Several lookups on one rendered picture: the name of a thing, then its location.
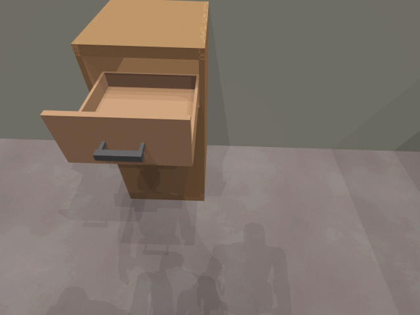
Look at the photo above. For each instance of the drawer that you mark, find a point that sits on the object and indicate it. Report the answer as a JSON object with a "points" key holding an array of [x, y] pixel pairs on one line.
{"points": [[127, 108]]}

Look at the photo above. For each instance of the handle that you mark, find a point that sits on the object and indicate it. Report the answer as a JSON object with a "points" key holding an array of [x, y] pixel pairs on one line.
{"points": [[119, 155]]}

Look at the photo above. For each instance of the cabinet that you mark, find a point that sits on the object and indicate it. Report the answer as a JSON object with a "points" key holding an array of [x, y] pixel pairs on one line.
{"points": [[153, 36]]}

